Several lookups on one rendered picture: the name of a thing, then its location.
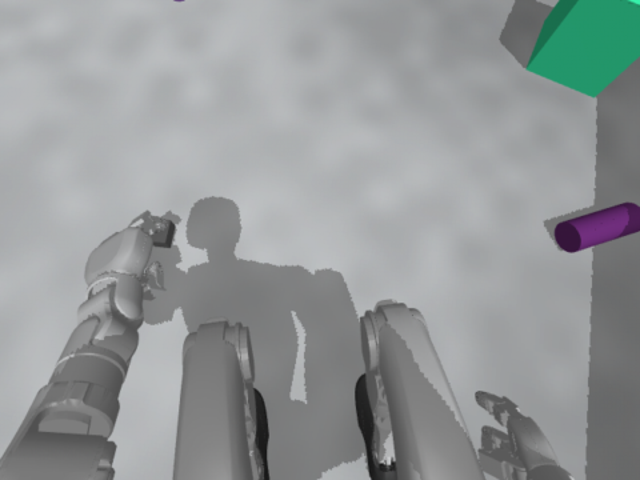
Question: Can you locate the right robot hand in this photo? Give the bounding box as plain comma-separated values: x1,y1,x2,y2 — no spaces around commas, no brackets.
475,391,561,480

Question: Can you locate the left robot arm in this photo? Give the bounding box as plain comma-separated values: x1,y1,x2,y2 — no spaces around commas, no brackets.
0,273,144,480

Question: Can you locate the right robot foot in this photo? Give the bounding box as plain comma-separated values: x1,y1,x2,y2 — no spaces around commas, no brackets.
355,373,398,480

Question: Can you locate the left robot foot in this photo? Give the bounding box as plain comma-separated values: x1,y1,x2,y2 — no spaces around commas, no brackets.
254,388,270,480

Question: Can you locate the left robot hand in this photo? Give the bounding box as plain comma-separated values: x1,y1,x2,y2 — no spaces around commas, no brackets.
85,210,168,301

